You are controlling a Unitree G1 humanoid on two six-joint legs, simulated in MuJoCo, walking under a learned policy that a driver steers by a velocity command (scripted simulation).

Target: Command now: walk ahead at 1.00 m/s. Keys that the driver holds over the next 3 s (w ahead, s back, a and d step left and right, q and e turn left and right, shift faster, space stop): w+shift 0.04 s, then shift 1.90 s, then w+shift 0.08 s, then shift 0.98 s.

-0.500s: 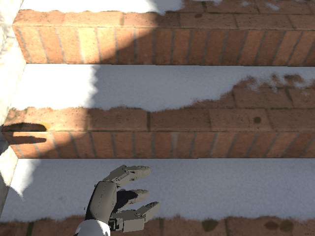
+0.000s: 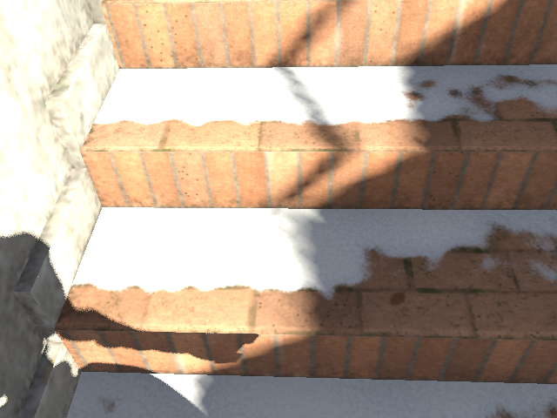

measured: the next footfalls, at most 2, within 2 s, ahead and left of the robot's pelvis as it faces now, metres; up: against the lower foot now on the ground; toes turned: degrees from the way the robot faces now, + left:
right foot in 0.26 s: +0.41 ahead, -0.13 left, +0.17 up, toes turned +1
left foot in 0.64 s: +0.43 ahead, +0.12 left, +0.17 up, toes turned +3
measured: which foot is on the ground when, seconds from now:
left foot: down 0.00-0.26, up 0.28-0.62, down 0.64-1.00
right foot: up 0.00-0.24, down 0.26-1.00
